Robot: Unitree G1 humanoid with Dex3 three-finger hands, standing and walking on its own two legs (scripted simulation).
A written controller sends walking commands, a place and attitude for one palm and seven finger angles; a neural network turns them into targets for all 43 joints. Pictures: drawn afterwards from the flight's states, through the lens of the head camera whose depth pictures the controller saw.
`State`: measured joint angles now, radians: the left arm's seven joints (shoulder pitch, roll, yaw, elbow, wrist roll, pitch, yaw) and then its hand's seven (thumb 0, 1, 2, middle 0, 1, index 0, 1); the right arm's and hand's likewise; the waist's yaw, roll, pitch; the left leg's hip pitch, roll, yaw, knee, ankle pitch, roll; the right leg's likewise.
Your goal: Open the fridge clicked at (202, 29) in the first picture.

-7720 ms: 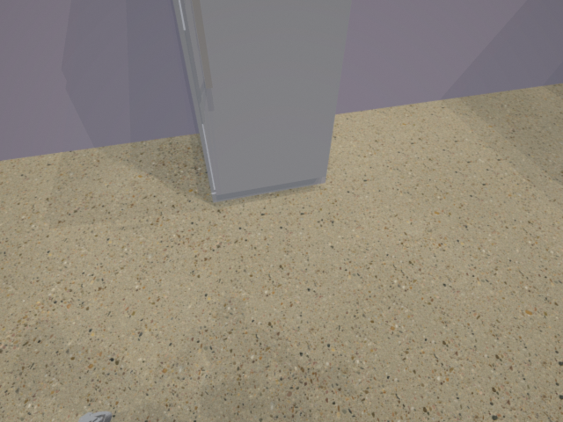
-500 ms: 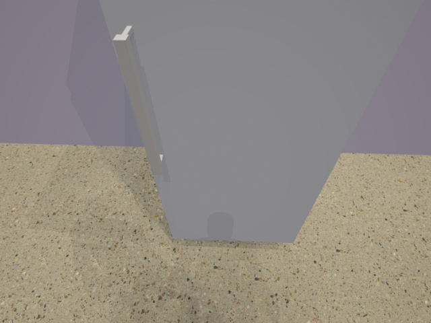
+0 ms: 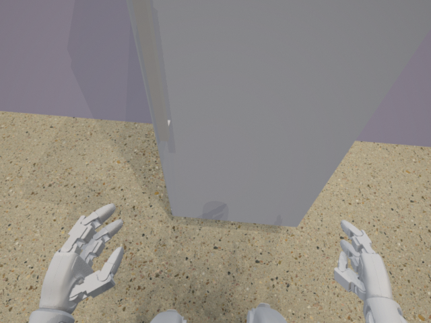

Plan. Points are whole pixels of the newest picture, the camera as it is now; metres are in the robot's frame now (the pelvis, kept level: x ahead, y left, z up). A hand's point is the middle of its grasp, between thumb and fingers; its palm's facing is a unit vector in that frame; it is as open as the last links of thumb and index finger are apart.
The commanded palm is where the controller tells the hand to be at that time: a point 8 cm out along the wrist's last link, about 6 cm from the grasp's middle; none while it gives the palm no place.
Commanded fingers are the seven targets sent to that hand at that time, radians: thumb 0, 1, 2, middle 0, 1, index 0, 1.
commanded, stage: raise the hand to about handle height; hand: left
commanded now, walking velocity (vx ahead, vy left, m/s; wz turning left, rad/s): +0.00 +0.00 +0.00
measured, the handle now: (156, 68) +0.57 +0.18 +0.16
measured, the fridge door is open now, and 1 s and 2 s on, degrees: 0 0 0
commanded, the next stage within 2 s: move the hooked fingers beside the handle in 1.70 s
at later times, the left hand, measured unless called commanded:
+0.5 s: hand (72, 235) +0.23 +0.25 +0.07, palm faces +0.02 -1.00 -0.07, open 11.4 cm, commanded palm +0.20 +0.30 +0.09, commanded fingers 0.00 -0.17 0.44 -0.28 -0.99 -0.28 -0.99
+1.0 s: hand (48, 191) +0.28 +0.28 +0.13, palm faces +0.05 -1.00 -0.07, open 13.8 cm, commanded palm +0.25 +0.33 +0.13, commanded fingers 0.00 -0.50 0.30 -0.30 -1.20 -0.30 -1.20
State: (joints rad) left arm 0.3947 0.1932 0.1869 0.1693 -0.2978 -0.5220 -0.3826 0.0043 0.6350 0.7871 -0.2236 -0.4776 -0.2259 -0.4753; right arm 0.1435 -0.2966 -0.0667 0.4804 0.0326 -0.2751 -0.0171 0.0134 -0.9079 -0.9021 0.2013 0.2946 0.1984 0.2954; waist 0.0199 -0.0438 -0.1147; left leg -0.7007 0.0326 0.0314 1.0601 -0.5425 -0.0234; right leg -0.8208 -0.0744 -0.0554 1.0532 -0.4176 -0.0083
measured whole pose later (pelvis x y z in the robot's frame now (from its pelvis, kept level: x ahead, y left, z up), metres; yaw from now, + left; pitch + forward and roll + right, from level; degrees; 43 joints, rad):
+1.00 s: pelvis +0.03 +0.02 +0.04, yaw +1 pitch +7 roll -2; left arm 0.14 0.37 0.39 0.15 -0.36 -0.17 -0.44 -0.01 -0.46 0.32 -0.30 -1.18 -0.30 -1.18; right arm 0.25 -0.27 0.07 0.55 0.04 -0.24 -0.08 0.02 -0.90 -0.90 0.21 0.30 0.20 0.30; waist 0.02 0.03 -0.07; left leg -0.47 0.04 0.00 0.84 -0.48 0.00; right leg -0.54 -0.06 -0.10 0.77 -0.34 0.01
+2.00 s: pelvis +0.01 +0.01 +0.05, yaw +1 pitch +4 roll -1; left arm -0.14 0.41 0.42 0.42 -0.33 -0.16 -0.50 -0.01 -0.50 0.30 -0.30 -1.20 -0.30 -1.20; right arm 0.27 -0.29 0.07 0.58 0.04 -0.24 -0.12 0.02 -0.90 -0.90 0.21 0.30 0.20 0.30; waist 0.02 0.02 -0.02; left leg -0.41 0.03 0.01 0.75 -0.42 -0.01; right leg -0.49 -0.05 -0.09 0.70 -0.28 0.00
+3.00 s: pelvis +0.02 +0.01 +0.04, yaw -1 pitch +12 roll -1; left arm -0.63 0.50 0.42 0.93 -0.22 -0.27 -0.44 -0.01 -0.50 0.30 -0.30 -1.20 -0.30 -1.20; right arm 0.35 -0.30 0.05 0.59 0.03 -0.07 -0.07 0.01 -0.91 -0.90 0.21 0.30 0.20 0.30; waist -0.06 0.01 -0.06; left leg -0.58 0.04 0.02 0.81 -0.44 -0.01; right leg -0.67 -0.04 -0.07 0.75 -0.29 0.00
